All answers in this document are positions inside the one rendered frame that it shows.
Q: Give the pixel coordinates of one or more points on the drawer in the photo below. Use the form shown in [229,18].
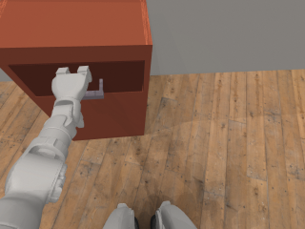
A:
[118,76]

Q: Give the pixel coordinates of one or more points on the robot left upper arm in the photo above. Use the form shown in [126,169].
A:
[37,181]

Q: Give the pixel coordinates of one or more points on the left robot forearm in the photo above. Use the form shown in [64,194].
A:
[55,138]

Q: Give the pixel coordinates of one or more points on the left robot thigh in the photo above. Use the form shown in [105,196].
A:
[120,218]

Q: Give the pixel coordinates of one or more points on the handle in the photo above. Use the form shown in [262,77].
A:
[95,94]

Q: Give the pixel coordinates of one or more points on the robot left hand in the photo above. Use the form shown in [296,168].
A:
[74,85]

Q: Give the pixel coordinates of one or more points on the cabinet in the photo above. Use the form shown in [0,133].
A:
[76,31]

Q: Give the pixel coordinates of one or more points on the right robot shin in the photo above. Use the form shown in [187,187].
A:
[164,203]

